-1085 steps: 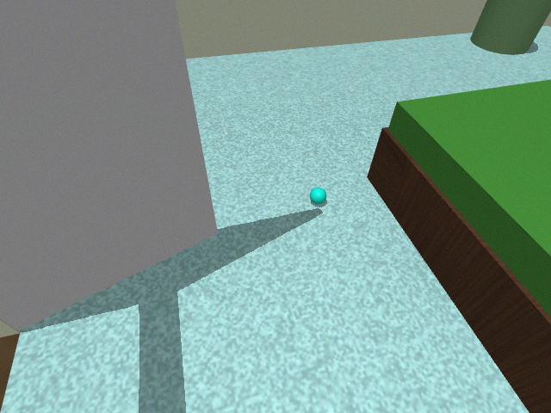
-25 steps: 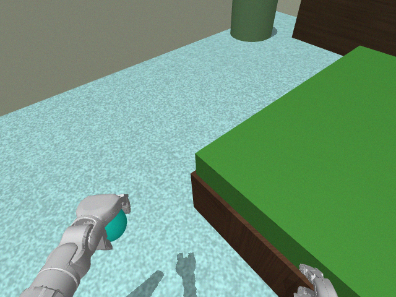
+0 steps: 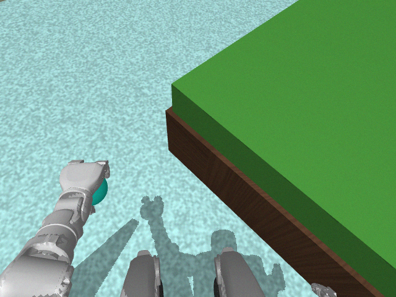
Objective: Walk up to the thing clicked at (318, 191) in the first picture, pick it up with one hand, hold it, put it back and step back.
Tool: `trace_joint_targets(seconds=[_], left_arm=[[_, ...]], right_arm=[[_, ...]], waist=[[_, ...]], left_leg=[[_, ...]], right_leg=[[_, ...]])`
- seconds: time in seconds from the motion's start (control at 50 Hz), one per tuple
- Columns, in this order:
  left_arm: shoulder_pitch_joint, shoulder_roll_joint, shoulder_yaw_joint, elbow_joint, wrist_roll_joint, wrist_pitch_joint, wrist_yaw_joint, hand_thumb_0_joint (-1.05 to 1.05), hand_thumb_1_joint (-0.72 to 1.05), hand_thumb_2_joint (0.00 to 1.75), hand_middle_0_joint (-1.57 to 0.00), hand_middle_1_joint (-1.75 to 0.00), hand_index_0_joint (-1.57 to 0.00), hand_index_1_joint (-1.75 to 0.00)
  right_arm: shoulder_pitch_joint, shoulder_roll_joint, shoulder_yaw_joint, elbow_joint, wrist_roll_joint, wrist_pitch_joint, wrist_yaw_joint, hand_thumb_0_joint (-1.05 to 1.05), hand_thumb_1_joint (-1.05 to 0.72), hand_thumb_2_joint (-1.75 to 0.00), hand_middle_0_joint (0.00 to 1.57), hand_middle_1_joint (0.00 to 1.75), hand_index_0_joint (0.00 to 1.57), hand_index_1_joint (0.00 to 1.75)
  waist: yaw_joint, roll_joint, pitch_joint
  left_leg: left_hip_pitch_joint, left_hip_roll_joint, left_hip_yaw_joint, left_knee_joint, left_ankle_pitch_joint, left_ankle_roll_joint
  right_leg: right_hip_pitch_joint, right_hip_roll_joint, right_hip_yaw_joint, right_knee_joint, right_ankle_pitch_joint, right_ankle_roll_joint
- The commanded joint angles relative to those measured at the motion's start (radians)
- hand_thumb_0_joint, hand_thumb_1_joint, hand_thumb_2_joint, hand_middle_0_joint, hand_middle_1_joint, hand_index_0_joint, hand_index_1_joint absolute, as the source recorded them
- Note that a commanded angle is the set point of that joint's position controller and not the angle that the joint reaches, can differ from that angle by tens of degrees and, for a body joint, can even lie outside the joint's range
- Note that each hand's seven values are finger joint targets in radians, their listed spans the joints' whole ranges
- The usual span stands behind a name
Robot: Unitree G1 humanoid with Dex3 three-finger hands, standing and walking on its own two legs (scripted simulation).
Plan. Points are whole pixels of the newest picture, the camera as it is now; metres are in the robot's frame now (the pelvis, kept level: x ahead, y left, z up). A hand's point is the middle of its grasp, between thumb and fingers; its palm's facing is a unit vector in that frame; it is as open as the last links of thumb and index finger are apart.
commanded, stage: crouch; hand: left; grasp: from above
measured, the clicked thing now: (88, 188) +0.39 +0.23 -0.12
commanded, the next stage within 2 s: lower in 1.40 s
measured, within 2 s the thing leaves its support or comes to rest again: neither
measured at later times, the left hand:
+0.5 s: hand (108, 205) +0.41 +0.24 -0.33, palm faces -0.43 +0.01 -0.90, open 10.4 cm
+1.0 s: hand (114, 205) +0.44 +0.25 -0.42, palm faces -0.44 -0.01 -0.90, open 10.4 cm
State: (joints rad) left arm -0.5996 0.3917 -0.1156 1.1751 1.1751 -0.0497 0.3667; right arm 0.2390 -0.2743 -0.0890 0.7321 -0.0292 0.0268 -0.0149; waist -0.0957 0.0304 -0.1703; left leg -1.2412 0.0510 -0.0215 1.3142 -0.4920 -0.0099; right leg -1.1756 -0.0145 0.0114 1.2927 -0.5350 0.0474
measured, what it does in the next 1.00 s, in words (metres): lowers itself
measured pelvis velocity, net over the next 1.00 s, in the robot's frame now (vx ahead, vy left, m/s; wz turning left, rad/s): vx -0.04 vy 0.00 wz -0.10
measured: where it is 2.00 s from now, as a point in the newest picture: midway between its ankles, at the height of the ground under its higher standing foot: outside the picture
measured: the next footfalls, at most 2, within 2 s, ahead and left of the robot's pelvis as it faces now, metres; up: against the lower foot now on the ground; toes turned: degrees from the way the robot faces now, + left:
none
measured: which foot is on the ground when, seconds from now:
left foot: down 0.00-1.00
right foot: down 0.00-1.00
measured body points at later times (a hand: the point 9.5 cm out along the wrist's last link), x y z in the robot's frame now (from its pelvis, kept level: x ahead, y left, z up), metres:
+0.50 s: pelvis -0.03 +0.00 -0.18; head +0.18 +0.03 +0.21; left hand +0.43 +0.24 -0.28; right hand +0.03 -0.28 -0.31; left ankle +0.06 +0.12 -0.61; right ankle +0.04 -0.15 -0.61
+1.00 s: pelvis -0.04 +0.00 -0.26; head +0.20 +0.03 +0.12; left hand +0.45 +0.24 -0.37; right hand +0.00 -0.29 -0.38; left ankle +0.06 +0.12 -0.61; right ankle +0.04 -0.15 -0.61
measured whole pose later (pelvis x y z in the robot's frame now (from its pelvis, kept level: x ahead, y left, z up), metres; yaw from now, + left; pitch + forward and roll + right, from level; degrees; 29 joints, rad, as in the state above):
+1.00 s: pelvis -0.04 +0.00 -0.26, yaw -5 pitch +36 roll -7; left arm -0.92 0.66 0.07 1.37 1.24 -0.15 0.36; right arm 0.15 -0.25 -0.01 0.75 -0.12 -0.04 0.10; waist -0.19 0.01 -0.11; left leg -2.22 0.04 -0.14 2.23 -0.65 -0.03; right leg -2.11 0.03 -0.03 2.19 -0.72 0.06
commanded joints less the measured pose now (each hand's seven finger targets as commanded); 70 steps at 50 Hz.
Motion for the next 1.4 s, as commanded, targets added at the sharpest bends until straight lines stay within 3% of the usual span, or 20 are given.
trace_joint_targets(seconds=[0.0,0.14,0.3,0.38,0.42,0.5,0.56,0.66,0.68,0.7,0.74,0.82,0.86,0.9,0.92,1.0,1.06,1.1,1.12,1.38], left_arm=[[-0.358,0.239,0.085,-0.134,-0.007,0.012,0.05,0.0,0.42,0.94,-0.77,-0.99,-0.81,-0.96],[-0.434,0.28,0.121,-0.073,-0.01,-0.001,0.026,0.0,0.43,0.92,-0.75,-1.02,-0.81,-0.97],[-0.525,0.367,0.159,-0.099,0.021,-0.065,0.028,0.0,0.51,0.95,-0.81,-1.01,-0.86,-0.96],[-0.558,0.421,0.19,-0.114,0.037,-0.076,0.05,0.0,0.51,0.95,-0.82,-1.01,-0.87,-0.96],[-0.528,0.406,0.185,-0.068,0.045,-0.071,0.054,0.0,0.53,0.97,-0.84,-1.01,-0.89,-0.97],[-0.578,0.429,0.196,-0.073,0.043,-0.062,0.059,0.0,0.48,0.93,-0.8,-0.98,-0.85,-0.94],[-0.595,0.431,0.192,-0.076,0.043,-0.059,0.056,0.0,0.48,0.94,-0.81,-0.97,-0.86,-0.93],[-0.609,0.454,0.193,-0.038,0.044,-0.063,0.04,0.0,0.47,0.94,-0.8,-0.99,-0.85,-0.94],[-0.586,0.423,0.185,-0.003,0.039,-0.063,0.036,0.0,0.48,0.95,-0.82,-0.99,-0.86,-0.95],[-0.618,0.457,0.196,-0.035,0.034,-0.067,0.038,0.0,0.48,0.94,-0.82,-0.98,-0.86,-0.94],[-0.628,0.44,0.185,-0.018,0.032,-0.071,0.033,0.0,0.48,0.94,-0.82,-0.98,-0.86,-0.94],[-0.636,0.489,0.202,0.011,0.038,-0.086,0.029,0.0,0.49,0.93,-0.81,-1.01,-0.86,-0.96],[-0.631,0.528,0.224,0.027,0.05,-0.093,0.03,0.0,0.47,0.93,-0.8,-0.99,-0.85,-0.95],[-0.64,0.504,0.212,0.036,0.051,-0.098,0.03,0.0,0.47,0.93,-0.79,-1.01,-0.84,-0.96],[-0.688,0.541,0.224,0.003,0.051,-0.105,0.033,0.0,0.47,0.93,-0.78,-1.02,-0.83,-0.97],[-0.644,0.532,0.22,0.102,0.061,-0.108,0.033,0.0,0.46,0.92,-0.77,-1.02,-0.82,-0.97],[-0.693,0.566,0.224,0.079,0.06,-0.119,0.034,0.0,0.44,0.91,-0.76,-1.01,-0.81,-0.96],[-0.703,0.563,0.218,0.086,0.06,-0.12,0.037,0.0,0.45,0.91,-0.77,-1.01,-0.82,-0.96],[-0.723,0.564,0.216,0.078,0.061,-0.123,0.037,0.0,0.45,0.93,-0.77,-1.01,-0.81,-0.96],[-0.7,0.589,0.215,0.155,0.065,-0.132,0.049,0.0,0.46,0.92,-0.79,-0.98,-0.83,-0.94]], right_arm=[[0.078,-0.153,-0.054,-0.074,-0.008,-0.038,-0.014,0.0,-0.9,-0.9,0.2,0.3,0.2,0.3],[0.09,-0.152,-0.044,-0.063,-0.029,-0.057,-0.009,0.0,-0.9,-0.9,0.2,0.3,0.2,0.3],[0.1,-0.161,-0.032,-0.047,-0.043,-0.084,0.019,0.0,-0.9,-0.9,0.2,0.3,0.2,0.3],[0.108,-0.169,-0.021,-0.022,-0.057,-0.094,0.035,0.0,-0.9,-0.9,0.2,0.3,0.2,0.3],[0.109,-0.167,-0.016,-0.019,-0.062,-0.094,0.047,0.0,-0.91,-0.9,0.2,0.3,0.2,0.3],[0.105,-0.179,-0.018,-0.003,-0.069,-0.095,0.057,0.0,-0.91,-0.9,0.2,0.3,0.2,0.3],[0.11,-0.178,-0.016,-0.009,-0.073,-0.092,0.068,0.0,-0.91,-0.9,0.2,0.3,0.2,0.3],[0.104,-0.18,-0.01,-0.005,-0.077,-0.087,0.076,0.0,-0.91,-0.9,0.2,0.3,0.2,0.3],[0.107,-0.182,-0.01,-0.005,-0.079,-0.087,0.08,0.0,-0.91,-0.9,0.2,0.3,0.2,0.3],[0.097,-0.184,-0.008,-0.005,-0.077,-0.086,0.081,0.0,-0.91,-0.9,0.2,0.3,0.2,0.3],[0.104,-0.181,-0.003,-0.005,-0.08,-0.086,0.086,0.0,-0.91,-0.9,0.2,0.3,0.2,0.3],[0.108,-0.187,0.003,-0.003,-0.085,-0.081,0.094,0.0,-0.91,-0.9,0.2,0.3,0.2,0.3],[0.109,-0.186,0.006,0.0,-0.087,-0.078,0.094,0.0,-0.91,-0.9,0.2,0.3,0.2,0.3],[0.108,-0.191,0.01,-0.003,-0.09,-0.077,0.099,0.0,-0.91,-0.9,0.2,0.3,0.2,0.3],[0.102,-0.191,0.01,-0.001,-0.088,-0.075,0.1,0.0,-0.91,-0.9,0.2,0.3,0.2,0.3],[0.107,-0.197,0.02,-0.002,-0.094,-0.074,0.106,0.0,-0.91,-0.9,0.2,0.3,0.2,0.3],[0.101,-0.201,0.025,0.003,-0.094,-0.072,0.104,0.0,-0.91,-0.9,0.2,0.3,0.2,0.3],[0.101,-0.204,0.032,0.011,-0.096,-0.073,0.104,0.0,-0.91,-0.9,0.2,0.3,0.2,0.3],[0.107,-0.205,0.034,0.007,-0.099,-0.072,0.106,0.0,-0.91,-0.9,0.2,0.3,0.2,0.3],[0.104,-0.218,0.065,0.019,-0.107,-0.076,0.111,0.0,-0.91,-0.9,0.2,0.3,0.2,0.3]], waist=[[-0.009,0.089,-0.525],[-0.05,0.082,-0.522],[-0.07,0.124,-0.625],[-0.063,0.172,-0.702],[-0.069,0.177,-0.696],[-0.061,0.23,-0.692],[-0.081,0.213,-0.719],[-0.082,0.229,-0.657],[-0.091,0.217,-0.627],[-0.078,0.23,-0.651],[-0.093,0.235,-0.649],[-0.099,0.19,-0.639],[-0.083,0.2,-0.649],[-0.097,0.212,-0.632],[-0.086,0.234,-0.656],[-0.103,0.195,-0.597],[-0.096,0.232,-0.611],[-0.096,0.219,-0.6],[-0.117,0.229,-0.622],[-0.124,0.225,-0.546]], left_leg=[[0.239,-0.031,-0.002,-0.017,0.146,0.012],[0.02,-0.03,-0.03,0.139,-0.01,0.018],[-0.122,-0.036,-0.036,0.316,-0.076,0.021],[-0.131,-0.032,-0.029,0.405,0.01,0.022],[-0.143,-0.03,-0.025,0.444,0.059,0.025],[-0.149,-0.024,-0.041,0.469,0.044,0.015],[-0.202,-0.026,-0.024,0.527,0.065,0.023],[-0.259,-0.021,-0.029,0.568,0.034,0.019],[-0.271,-0.02,-0.034,0.572,0.025,0.018],[-0.27,-0.019,-0.033,0.578,0.022,0.017],[-0.292,-0.02,-0.027,0.611,0.041,0.021],[-0.379,-0.023,-0.008,0.672,0.04,0.033],[-0.387,-0.023,-0.006,0.686,0.035,0.032],[-0.396,-0.022,-0.013,0.69,0.018,0.028],[-0.398,-0.021,-0.012,0.694,0.013,0.028],[-0.445,-0.022,-0.019,0.711,-0.024,0.031],[-0.461,-0.024,-0.01,0.727,-0.047,0.03],[-0.46,-0.02,-0.015,0.739,-0.04,0.031],[-0.462,-0.021,-0.016,0.754,-0.031,0.031],[-0.522,-0.019,-0.023,0.799,-0.042,0.031]], right_leg=[[-0.024,0.041,-0.059,-0.007,0.166,-0.084],[-0.252,0.037,-0.07,0.15,0.041,-0.084],[-0.42,0.04,-0.087,0.297,-0.018,-0.084],[-0.456,0.042,-0.095,0.378,0.05,-0.083],[-0.477,0.043,-0.103,0.409,0.087,-0.08],[-0.551,0.041,-0.116,0.472,0.072,-0.085],[-0.531,0.048,-0.116,0.497,0.106,-0.081],[-0.594,0.051,-0.124,0.55,0.08,-0.084],[-0.612,0.049,-0.127,0.558,0.072,-0.083],[-0.618,0.053,-0.128,0.569,0.071,-0.085],[-0.619,0.056,-0.127,0.587,0.092,-0.083],[-0.591,0.063,-0.119,0.601,0.106,-0.073],[-0.599,0.065,-0.122,0.617,0.093,-0.075],[-0.634,0.066,-0.132,0.639,0.076,-0.077],[-0.634,0.07,-0.133,0.652,0.07,-0.082],[-0.67,0.07,-0.144,0.669,0.038,-0.08],[-0.683,0.073,-0.142,0.682,0.014,-0.083],[-0.699,0.075,-0.148,0.692,0.025,-0.083],[-0.685,0.076,-0.15,0.701,0.036,-0.082],[-0.735,0.08,-0.165,0.745,0.034,-0.079]])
